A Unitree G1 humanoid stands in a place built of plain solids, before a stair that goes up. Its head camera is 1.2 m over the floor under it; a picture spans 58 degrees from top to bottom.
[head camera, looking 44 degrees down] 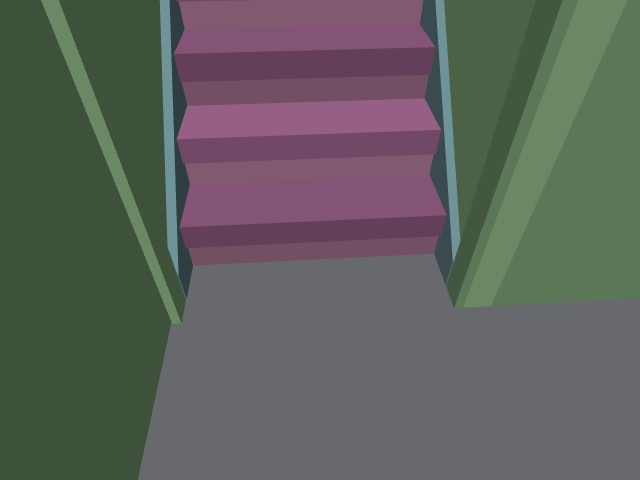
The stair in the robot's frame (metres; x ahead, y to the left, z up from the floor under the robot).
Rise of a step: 0.21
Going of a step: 0.22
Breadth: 0.92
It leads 4 degrees to the left of straight ahead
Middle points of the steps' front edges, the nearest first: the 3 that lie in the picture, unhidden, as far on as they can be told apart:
1.12 0.02 0.21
1.34 0.03 0.42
1.56 0.05 0.62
